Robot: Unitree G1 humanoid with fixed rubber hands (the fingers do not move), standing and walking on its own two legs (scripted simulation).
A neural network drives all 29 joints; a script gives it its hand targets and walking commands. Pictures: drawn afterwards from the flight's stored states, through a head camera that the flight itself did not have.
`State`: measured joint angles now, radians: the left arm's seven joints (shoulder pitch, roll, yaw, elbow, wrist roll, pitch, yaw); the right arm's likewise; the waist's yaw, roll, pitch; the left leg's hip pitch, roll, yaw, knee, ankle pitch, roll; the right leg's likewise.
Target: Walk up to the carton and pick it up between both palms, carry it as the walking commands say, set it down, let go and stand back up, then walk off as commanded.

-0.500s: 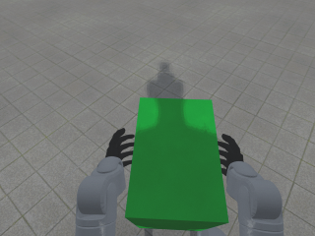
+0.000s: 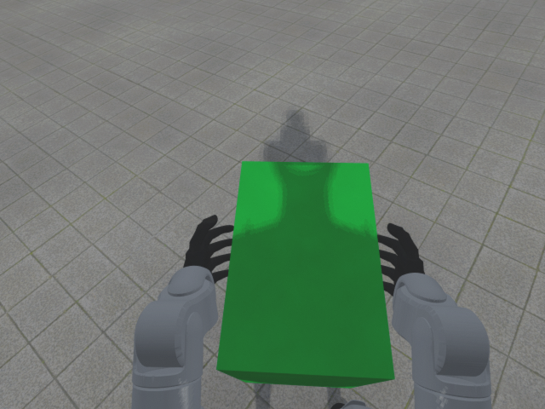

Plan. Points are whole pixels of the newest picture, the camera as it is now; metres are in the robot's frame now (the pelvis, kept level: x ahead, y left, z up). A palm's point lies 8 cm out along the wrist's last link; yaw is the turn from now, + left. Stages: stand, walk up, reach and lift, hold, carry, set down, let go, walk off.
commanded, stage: carry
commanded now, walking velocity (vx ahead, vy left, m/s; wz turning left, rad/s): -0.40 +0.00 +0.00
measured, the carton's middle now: (300, 284) +0.32 -0.01 +0.00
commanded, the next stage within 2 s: none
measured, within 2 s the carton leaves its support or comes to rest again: neither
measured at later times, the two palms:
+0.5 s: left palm out of the picture -0.01 +0.10 +0.07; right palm out of the picture -0.04 -0.17 +0.05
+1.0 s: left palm out of the picture -0.26 +0.15 +0.09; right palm out of the picture -0.26 -0.12 +0.08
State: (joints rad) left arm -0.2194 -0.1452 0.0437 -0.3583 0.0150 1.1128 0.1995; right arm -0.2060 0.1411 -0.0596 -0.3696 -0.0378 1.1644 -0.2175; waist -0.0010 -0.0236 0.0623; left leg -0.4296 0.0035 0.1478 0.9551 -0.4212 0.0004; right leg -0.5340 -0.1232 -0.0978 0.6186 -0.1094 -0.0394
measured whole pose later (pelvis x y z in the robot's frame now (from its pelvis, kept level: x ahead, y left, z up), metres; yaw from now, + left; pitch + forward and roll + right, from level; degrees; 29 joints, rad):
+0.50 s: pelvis -0.29 -0.02 +0.00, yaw -1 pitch +0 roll -1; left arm -0.19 -0.14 0.00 -0.33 0.01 1.18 0.22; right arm -0.12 0.13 -0.06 -0.36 -0.04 1.19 -0.20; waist 0.01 0.07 0.07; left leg -0.62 0.13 0.14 0.69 -0.22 0.01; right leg -0.28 -0.04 -0.12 0.69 -0.41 0.00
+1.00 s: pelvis -0.54 +0.01 +0.01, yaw +0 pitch +2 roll -3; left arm -0.19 -0.14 0.04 -0.37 0.01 1.19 0.23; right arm -0.19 0.14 -0.05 -0.33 -0.04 1.20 -0.19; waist 0.02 0.04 0.03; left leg -0.45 0.10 0.13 0.57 -0.15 0.03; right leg -0.51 -0.07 -0.06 1.12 -0.41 0.01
